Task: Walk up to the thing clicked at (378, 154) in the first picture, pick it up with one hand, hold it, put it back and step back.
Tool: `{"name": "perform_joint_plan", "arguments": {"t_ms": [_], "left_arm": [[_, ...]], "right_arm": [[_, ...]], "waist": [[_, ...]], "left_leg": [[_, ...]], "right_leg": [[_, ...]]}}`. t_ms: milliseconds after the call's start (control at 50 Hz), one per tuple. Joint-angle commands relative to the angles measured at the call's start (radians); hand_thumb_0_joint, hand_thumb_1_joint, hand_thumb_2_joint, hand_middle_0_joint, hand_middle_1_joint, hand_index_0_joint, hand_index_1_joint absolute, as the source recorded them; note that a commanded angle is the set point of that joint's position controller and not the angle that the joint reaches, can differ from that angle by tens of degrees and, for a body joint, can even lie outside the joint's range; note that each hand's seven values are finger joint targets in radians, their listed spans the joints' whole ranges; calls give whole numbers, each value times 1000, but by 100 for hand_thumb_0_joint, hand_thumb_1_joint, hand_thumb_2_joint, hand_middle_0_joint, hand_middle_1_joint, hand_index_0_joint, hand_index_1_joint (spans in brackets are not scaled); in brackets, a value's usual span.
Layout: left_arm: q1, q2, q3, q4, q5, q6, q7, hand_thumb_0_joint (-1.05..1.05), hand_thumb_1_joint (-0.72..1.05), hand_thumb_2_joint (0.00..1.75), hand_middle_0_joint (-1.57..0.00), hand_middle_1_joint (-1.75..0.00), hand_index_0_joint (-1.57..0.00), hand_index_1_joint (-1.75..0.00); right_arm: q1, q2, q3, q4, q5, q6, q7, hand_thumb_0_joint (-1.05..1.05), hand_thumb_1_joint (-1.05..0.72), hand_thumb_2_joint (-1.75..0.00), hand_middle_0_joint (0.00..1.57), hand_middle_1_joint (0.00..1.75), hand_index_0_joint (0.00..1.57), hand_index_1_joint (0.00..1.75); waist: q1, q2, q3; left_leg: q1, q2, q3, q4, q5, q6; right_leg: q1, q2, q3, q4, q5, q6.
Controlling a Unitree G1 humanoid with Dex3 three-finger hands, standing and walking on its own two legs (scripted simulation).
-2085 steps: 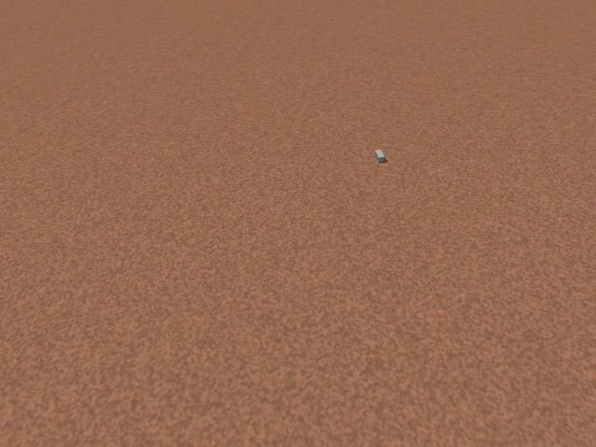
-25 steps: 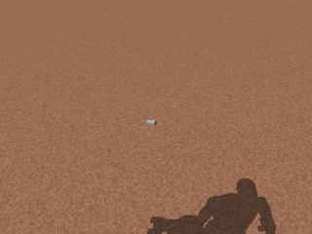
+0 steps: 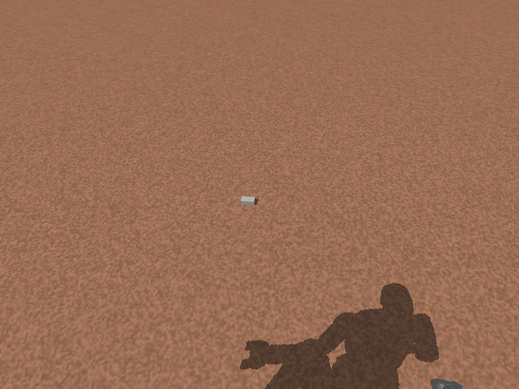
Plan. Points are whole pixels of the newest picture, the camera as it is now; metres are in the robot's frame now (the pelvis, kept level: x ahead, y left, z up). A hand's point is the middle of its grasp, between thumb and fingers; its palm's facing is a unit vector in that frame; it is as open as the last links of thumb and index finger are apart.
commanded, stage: step back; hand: left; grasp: from above
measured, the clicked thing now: (247, 200) +1.09 +0.16 -0.76
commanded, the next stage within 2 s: stand in 0.06 s
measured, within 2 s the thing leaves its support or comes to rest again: neither
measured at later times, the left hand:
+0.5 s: hand out of the picture +0.08 +0.24 -0.14, palm faces -0.03 -0.94 -0.34, open 7.4 cm
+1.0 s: hand out of the picture +0.07 +0.24 -0.15, palm faces -0.03 -0.94 -0.34, open 7.4 cm
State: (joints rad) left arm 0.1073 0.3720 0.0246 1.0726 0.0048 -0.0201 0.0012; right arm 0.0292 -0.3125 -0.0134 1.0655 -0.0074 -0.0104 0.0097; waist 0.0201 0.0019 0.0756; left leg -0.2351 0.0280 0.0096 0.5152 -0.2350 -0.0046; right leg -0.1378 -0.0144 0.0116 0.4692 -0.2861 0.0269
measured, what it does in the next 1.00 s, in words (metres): stands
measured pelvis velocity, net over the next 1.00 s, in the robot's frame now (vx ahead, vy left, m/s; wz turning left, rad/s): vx -0.01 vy -0.01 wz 0.00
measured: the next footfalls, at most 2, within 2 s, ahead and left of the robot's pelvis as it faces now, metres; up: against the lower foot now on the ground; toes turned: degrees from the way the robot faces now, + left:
none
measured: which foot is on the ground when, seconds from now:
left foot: down 0.00-1.00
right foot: down 0.00-1.00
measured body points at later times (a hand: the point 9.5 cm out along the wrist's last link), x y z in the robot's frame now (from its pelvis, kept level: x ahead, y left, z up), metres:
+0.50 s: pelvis -0.01 -0.01 +0.01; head -0.01 -0.01 +0.46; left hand +0.08 +0.29 -0.12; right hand +0.06 -0.31 -0.12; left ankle +0.03 +0.12 -0.74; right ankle -0.02 -0.14 -0.74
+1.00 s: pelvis -0.01 -0.01 +0.01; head +0.00 -0.01 +0.46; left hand +0.07 +0.29 -0.12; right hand +0.06 -0.31 -0.13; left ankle +0.03 +0.12 -0.74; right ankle -0.02 -0.14 -0.74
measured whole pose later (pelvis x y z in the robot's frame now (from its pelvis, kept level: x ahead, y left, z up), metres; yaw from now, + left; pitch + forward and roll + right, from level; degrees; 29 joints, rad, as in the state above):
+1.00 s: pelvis -0.01 -0.01 +0.01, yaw +0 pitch -3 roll +0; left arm 0.12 0.35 0.00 1.13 0.00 -0.01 -0.01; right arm 0.11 -0.35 0.00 1.15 -0.01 -0.01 0.02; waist -0.01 0.01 0.06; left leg -0.16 0.03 0.01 0.33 -0.13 -0.02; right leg -0.08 -0.01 0.01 0.33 -0.20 0.01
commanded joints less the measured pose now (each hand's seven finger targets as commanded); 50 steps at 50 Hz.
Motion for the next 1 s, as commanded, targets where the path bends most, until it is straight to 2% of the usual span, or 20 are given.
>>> {"name": "perform_joint_plan", "arguments": {"t_ms": [0,20,40,100,180,220,280,320,340,380,400,520,540,660,700,740,780,820,900,980], "left_arm": [[-28,208,44,-42,7,-19,12,0,90,90,-20,-30,-20,-30],[-37,206,43,-44,8,-19,12,0,90,90,-20,-30,-20,-30],[-44,182,26,-33,-2,-21,8,0,90,90,-20,-30,-20,-30],[-50,191,23,-23,-1,-20,9,0,90,90,-20,-30,-20,-30],[-77,195,20,-17,2,-21,8,0,90,90,-20,-30,-20,-30],[-72,193,20,-13,3,-21,8,0,90,90,-20,-30,-20,-30],[-75,191,17,-6,4,-21,7,0,90,90,-20,-30,-20,-30],[-77,195,17,-3,5,-20,6,0,90,90,-20,-30,-20,-30],[-80,197,17,-4,6,-19,5,0,90,90,-20,-30,-20,-30],[-72,198,18,-3,4,-20,4,0,90,90,-20,-30,-20,-30],[-68,193,17,-2,4,-19,3,0,90,90,-20,-30,-20,-30],[-59,197,17,2,4,-18,1,0,90,90,-20,-30,-20,-30],[-57,199,17,4,4,-16,2,0,90,90,-20,-30,-20,-30],[-58,205,16,-3,4,-17,2,0,90,90,-20,-30,-20,-30],[-49,203,16,-3,4,-15,1,0,90,90,-20,-30,-20,-30],[-45,201,14,-2,2,-15,1,0,90,90,-20,-30,-20,-30],[-41,203,14,-4,3,-18,3,0,90,90,-20,-30,-20,-30],[-37,202,13,-4,1,-18,2,0,90,90,-20,-30,-20,-30],[-39,196,12,-2,3,-13,1,0,90,90,-20,-30,-20,-30],[-35,198,12,-6,1,-15,1,0,90,90,-20,-30,-20,-30]], "right_arm": [[-55,-233,-55,-41,-5,-21,-16,0,-90,-90,20,30,20,30],[-50,-232,-55,-34,-6,-22,-16,0,-90,-90,20,30,20,30],[-30,-241,-47,-27,-2,-25,-12,0,-90,-90,20,30,20,30],[-45,-239,-47,-18,-1,-31,-10,0,-90,-90,20,30,20,30],[-47,-235,-44,-8,0,-25,-9,0,-90,-90,20,30,20,30],[-55,-239,-45,-4,-1,-28,-9,0,-90,-90,20,30,20,30],[-50,-242,-44,4,0,-24,-7,0,-90,-90,20,30,20,30],[-46,-237,-42,11,-1,-20,-5,0,-90,-90,20,30,20,30],[-41,-241,-42,12,-3,-21,-4,0,-90,-90,20,30,20,30],[-36,-239,-41,16,-2,-25,-4,0,-90,-90,20,30,20,30],[-43,-244,-42,14,-3,-23,-4,0,-90,-90,20,30,20,30],[-13,-247,-36,25,-3,-25,-6,0,-90,-90,20,30,20,30],[-9,-243,-36,28,-3,-23,-6,0,-90,-90,20,30,20,30],[23,-249,-34,32,-4,-21,-5,0,-90,-90,20,30,20,30],[14,-249,-34,29,-5,-21,-6,0,-90,-90,20,30,20,30],[25,-251,-33,33,-3,-20,-6,0,-90,-90,20,30,20,30],[28,-249,-32,30,-4,-20,-5,0,-90,-90,20,30,20,30],[28,-248,-27,31,-3,-23,-6,0,-90,-90,20,30,20,30],[32,-254,-25,31,0,-20,-7,0,-90,-90,20,30,20,30],[24,-254,-24,27,-2,-23,-8,0,-90,-90,20,30,20,30]], "waist": [[-10,12,-127],[-12,6,-142],[-20,15,-151],[-17,16,-156],[-24,-5,-128],[-17,-2,-143],[-21,-3,-113],[-24,-14,-66],[-25,-3,-74],[-20,3,-90],[-18,4,-87],[-22,7,-92],[-23,-8,-65],[-33,-13,-69],[-27,-8,-80],[-29,-8,-59],[-30,-17,-87],[-26,-10,-87],[-30,-1,-67],[-25,4,-88]], "left_leg": [[77,110,-86,-123,205,38],[85,110,-81,-129,217,38],[119,107,-100,-152,298,39],[184,113,-94,-157,368,33],[157,106,-87,-193,274,24],[189,110,-86,-193,301,22],[154,106,-87,-215,217,19],[130,95,-88,-234,110,11],[126,96,-87,-242,90,12],[137,100,-92,-243,137,10],[137,98,-88,-241,114,9],[140,104,-95,-245,117,11],[124,98,-96,-249,79,7],[115,99,-96,-248,53,11],[132,102,-95,-241,80,11],[112,100,-101,-249,45,11],[124,102,-96,-231,128,15],[127,105,-97,-233,147,15],[112,103,-101,-244,87,14],[130,105,-95,-229,156,16]], "right_leg": [[18,-95,70,-84,264,-58],[34,-98,72,-85,277,-57],[39,-105,72,-102,301,-42],[23,-104,65,-129,306,-35],[38,-111,69,-170,257,-30],[40,-116,69,-170,277,-34],[35,-114,74,-197,212,-31],[-5,-113,81,-226,108,-33],[0,-113,82,-224,104,-35],[13,-115,80,-213,141,-40],[0,-112,80,-220,115,-39],[4,-112,82,-215,131,-41],[-21,-109,84,-228,78,-41],[-22,-108,89,-229,63,-42],[-30,-112,90,-224,79,-45],[-36,-107,90,-229,48,-43],[-5,-114,88,-219,128,-42],[0,-113,87,-216,144,-42],[-16,-108,81,-221,94,-41],[0,-114,85,-218,144,-42]]}}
